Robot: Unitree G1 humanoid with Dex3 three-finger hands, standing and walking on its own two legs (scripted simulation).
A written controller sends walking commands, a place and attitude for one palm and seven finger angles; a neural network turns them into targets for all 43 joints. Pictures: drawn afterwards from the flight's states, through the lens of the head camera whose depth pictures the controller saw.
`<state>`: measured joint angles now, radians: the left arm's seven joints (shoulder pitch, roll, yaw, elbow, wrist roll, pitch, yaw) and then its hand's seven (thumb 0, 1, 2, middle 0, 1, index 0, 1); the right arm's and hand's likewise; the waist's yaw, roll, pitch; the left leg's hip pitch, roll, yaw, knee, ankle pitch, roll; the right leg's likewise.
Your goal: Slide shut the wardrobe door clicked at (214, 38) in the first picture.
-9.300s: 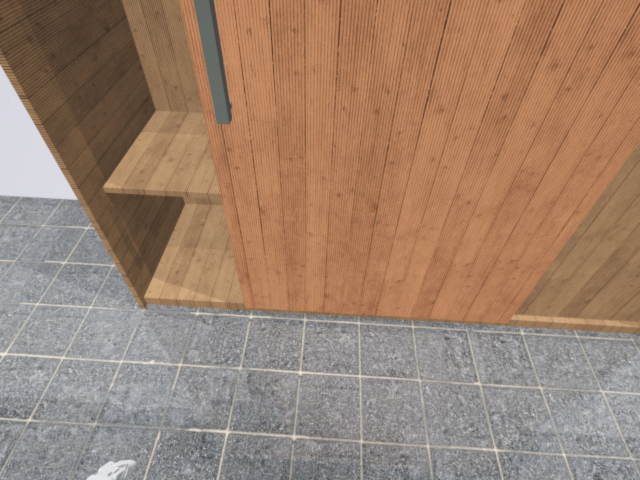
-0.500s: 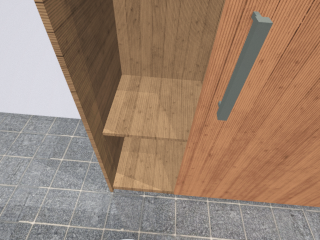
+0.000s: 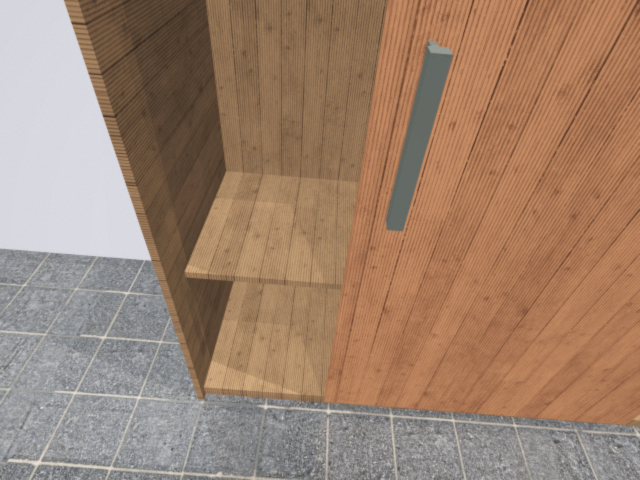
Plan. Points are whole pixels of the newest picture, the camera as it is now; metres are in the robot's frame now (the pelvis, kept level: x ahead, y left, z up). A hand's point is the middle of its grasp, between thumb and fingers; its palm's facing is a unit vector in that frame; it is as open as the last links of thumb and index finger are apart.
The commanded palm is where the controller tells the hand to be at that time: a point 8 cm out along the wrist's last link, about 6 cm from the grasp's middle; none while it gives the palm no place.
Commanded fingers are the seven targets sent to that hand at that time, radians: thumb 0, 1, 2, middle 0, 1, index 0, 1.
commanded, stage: come to a stop and stand still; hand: right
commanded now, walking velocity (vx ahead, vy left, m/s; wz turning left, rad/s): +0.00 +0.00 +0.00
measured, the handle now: (411, 145) +0.51 -0.09 +0.21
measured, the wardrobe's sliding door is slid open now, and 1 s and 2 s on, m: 0.38 0.38 0.38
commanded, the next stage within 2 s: look again from close up in 1.54 s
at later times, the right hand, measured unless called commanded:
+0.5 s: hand out of the picture -0.03 -0.19 -0.16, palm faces +0.07 +0.98 -0.18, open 7.3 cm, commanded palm none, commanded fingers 0.00 -0.90 -0.90 0.20 0.30 0.20 0.30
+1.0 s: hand out of the picture +0.00 -0.16 -0.15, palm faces +0.08 +0.98 -0.18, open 7.3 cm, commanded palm none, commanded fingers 0.00 -0.90 -0.90 0.20 0.30 0.20 0.30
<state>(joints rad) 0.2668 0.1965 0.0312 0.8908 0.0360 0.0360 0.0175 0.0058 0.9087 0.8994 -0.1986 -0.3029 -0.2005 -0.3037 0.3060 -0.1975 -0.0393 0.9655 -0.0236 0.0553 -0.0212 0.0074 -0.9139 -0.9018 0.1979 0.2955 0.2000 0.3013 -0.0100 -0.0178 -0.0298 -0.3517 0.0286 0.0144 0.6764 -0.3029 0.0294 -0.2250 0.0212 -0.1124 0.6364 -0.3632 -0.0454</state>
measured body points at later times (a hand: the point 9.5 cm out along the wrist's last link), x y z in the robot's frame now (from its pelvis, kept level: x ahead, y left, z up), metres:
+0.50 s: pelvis -0.02 -0.02 +0.02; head -0.04 -0.01 +0.47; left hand -0.03 +0.20 -0.15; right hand -0.04 -0.24 -0.14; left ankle +0.06 +0.10 -0.72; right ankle -0.01 -0.09 -0.72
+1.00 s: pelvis +0.02 +0.00 +0.02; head +0.03 +0.01 +0.47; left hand +0.03 +0.21 -0.14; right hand +0.00 -0.21 -0.14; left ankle +0.06 +0.10 -0.72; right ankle -0.01 -0.09 -0.72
